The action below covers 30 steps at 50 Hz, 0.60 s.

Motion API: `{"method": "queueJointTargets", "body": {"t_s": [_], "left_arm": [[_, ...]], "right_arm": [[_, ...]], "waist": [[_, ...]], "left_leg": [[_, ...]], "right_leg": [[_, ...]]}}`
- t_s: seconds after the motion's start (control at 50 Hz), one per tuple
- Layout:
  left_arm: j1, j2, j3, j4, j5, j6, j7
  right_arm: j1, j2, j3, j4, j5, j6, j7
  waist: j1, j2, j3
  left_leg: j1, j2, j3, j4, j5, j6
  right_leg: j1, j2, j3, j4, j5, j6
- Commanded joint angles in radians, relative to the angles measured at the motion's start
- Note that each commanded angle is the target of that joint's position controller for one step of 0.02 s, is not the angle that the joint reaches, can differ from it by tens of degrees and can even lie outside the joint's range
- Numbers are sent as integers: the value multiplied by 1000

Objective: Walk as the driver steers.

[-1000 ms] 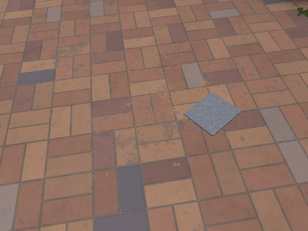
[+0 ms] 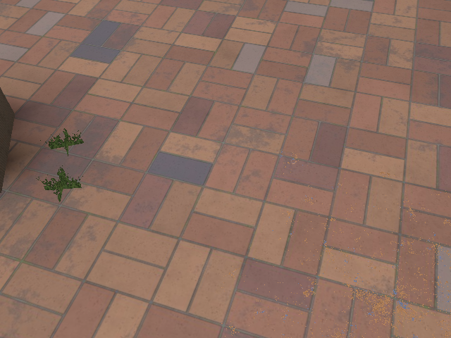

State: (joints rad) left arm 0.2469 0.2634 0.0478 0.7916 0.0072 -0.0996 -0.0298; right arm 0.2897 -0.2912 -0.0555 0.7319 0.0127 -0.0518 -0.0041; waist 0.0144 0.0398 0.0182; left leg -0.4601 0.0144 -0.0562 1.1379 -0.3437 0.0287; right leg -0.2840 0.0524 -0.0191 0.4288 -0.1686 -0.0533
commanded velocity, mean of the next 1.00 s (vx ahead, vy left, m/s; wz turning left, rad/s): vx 0.50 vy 0.00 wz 0.03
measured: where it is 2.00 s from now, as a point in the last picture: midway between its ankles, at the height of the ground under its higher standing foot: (241, 184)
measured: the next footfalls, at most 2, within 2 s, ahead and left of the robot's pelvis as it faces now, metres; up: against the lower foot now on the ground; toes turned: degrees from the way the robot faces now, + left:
left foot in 0.36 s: +0.36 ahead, +0.15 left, +0.00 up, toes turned +1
right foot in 0.88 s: +0.66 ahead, -0.09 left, +0.00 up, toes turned -2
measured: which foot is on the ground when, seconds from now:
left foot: up 0.00-0.34, down 0.36-0.90, up 0.92-1.00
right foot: down 0.00-0.38, up 0.40-0.86, down 0.88-1.00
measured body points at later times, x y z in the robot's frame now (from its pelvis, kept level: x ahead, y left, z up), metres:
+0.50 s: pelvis +0.27 +0.06 +0.00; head +0.30 +0.07 +0.45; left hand +0.33 +0.34 -0.13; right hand +0.42 -0.20 -0.09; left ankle +0.32 +0.15 -0.74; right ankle +0.20 -0.09 -0.65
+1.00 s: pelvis +0.55 +0.00 -0.01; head +0.58 -0.01 +0.44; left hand +0.70 +0.27 -0.11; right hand +0.59 -0.28 -0.14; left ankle +0.43 +0.14 -0.65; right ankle +0.62 -0.09 -0.74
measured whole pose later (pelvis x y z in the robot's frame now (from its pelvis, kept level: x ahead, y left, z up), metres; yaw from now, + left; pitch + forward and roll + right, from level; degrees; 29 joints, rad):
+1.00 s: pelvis +0.55 +0.00 -0.01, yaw +0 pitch +2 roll +0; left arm 0.15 0.27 0.04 0.79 0.00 -0.08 -0.03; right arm 0.33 -0.29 -0.05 0.87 0.02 -0.07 0.00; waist -0.01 0.02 0.03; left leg -0.35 0.02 -0.03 1.13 -0.41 0.03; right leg -0.38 0.02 -0.04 0.50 -0.16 -0.05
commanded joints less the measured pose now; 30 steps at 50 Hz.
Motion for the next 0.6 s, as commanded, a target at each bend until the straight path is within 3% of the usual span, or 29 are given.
{"method": "queueJointTargets", "body": {"t_s": [0.02, 0.08, 0.16, 0.24, 0.3, 0.32, 0.34, 0.36, 0.38, 0.4, 0.42, 0.44, 0.46, 0.48, 0.52, 0.6], "left_arm": [[13, 119, 24, -40, -7, -15, 6], [37, 160, 34, -19, -14, -9, 16], [87, 176, 35, 12, -24, 3, 22], [155, 183, 35, 52, -29, 21, 23], [155, 205, 43, 68, -31, 38, 31], [138, 216, 46, 67, -32, 43, 34], [124, 210, 43, 64, -32, 47, 36], [114, 177, 28, 47, -19, 45, 38], [208, 76, -6, 19, -7, 27, 34], [203, 93, -6, 33, -14, 7, 27], [123, 174, 18, 9, -41, -5, 19], [51, 174, 18, -10, -47, -9, 17], [18, 163, 19, -16, -32, -7, 19], [31, 155, 24, -9, -21, 3, 21], [71, 113, 17, 8, -18, 24, 23], [-37, 93, 12, -27, -6, 34, 28]], "right_arm": [[-11, -65, -21, -79, -4, -14, 2], [-104, -40, -8, -107, -11, -15, 2], [-223, -21, 2, -128, -4, -26, 14], [-324, -28, 2, -160, 7, -36, 33], [-319, -55, -7, -168, 6, -42, 45], [-262, -75, -17, -154, 3, -44, 44], [-139, -109, -37, -116, -2, -43, 38], [31, -162, -58, -75, -10, -40, 28], [141, -263, -81, -59, -26, -33, 21], [172, -200, -64, -45, -9, -26, 23], [107, -154, -45, -46, -3, -25, 23], [37, -131, -36, -56, -4, -24, 23], [-18, -108, -28, -55, -12, -26, 28], [-56, -83, -20, -57, -19, -33, 30], [-80, -81, -22, -47, -17, -45, 34], [-36, -117, -31, -2, -14, -54, 21]], "waist": [[-6, -136, -35], [13, -107, -10], [56, -107, 12], [84, -108, 41], [51, -123, 33], [12, -131, -2], [-55, -118, -79], [-128, -85, -206], [-116, 133, -359], [-127, 211, -421], [-122, 135, -263], [-98, 78, -154], [-68, 29, -75], [-31, 43, -49], [5, 61, -40], [-7, 20, 3]], "left_leg": [[-190, 86, -25, -80, 50, -15], [-221, 98, -4, -253, 171, -38], [-158, 70, 29, -481, 372, -45], [-146, 44, 40, -583, 387, -27], [-100, 26, 46, -635, 291, 13], [-7, 2, 67, -656, 273, 32], [173, -22, 92, -683, 291, 60], [451, 58, 15, -642, 320, 108], [850, 317, -400, -653, 212, 254], [885, 381, -663, -792, 86, 298], [764, 348, -553, -823, 5, 255], [615, 306, -424, -849, 39, 228], [477, 265, -338, -890, 109, 216], [386, 231, -276, -923, 179, 204], [292, 205, -204, -975, 261, 213], [280, 189, -102, -1016, 365, 219]], "right_leg": [[174, -268, 314, -245, 96, -179], [171, -264, 239, -282, 179, -184], [170, -226, 139, -286, 214, -149], [247, -267, 144, -253, 225, -138], [327, -303, 151, -183, 343, -114], [331, -293, 134, -116, 485, -101], [302, -254, 95, 24, 615, -78], [160, -208, 60, 247, 521, -45], [-243, -60, -5, 641, 106, 30], [-399, -14, 111, 802, -403, 35], [-488, -76, 132, 865, -363, 23], [-488, -124, 97, 834, -273, 17], [-458, -154, 82, 772, -205, 23], [-396, -183, 91, 719, -153, 28], [-321, -193, 83, 677, -105, 48], [-384, -200, 78, 486, 76, 80]]}}
Keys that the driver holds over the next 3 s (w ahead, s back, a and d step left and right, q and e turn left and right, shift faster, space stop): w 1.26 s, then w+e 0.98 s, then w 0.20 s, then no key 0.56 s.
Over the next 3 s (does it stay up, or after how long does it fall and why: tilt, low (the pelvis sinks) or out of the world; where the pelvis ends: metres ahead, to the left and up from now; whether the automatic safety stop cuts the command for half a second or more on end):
stays up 1.48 -0.21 0.00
